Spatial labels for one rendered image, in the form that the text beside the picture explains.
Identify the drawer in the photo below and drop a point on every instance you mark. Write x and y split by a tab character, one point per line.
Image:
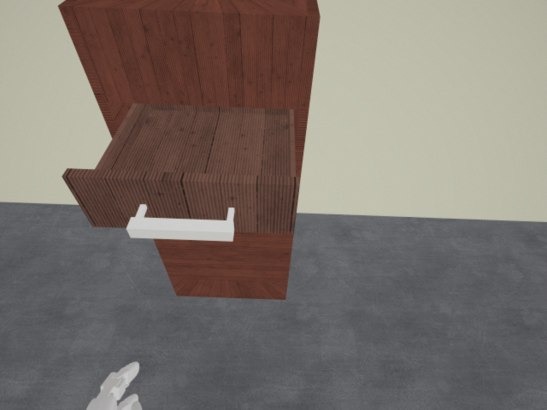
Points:
195	162

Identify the cabinet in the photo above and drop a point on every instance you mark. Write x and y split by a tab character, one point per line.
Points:
221	53

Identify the left robot hand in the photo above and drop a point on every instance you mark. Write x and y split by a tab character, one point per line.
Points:
113	389

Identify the handle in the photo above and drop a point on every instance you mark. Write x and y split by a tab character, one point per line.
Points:
182	229

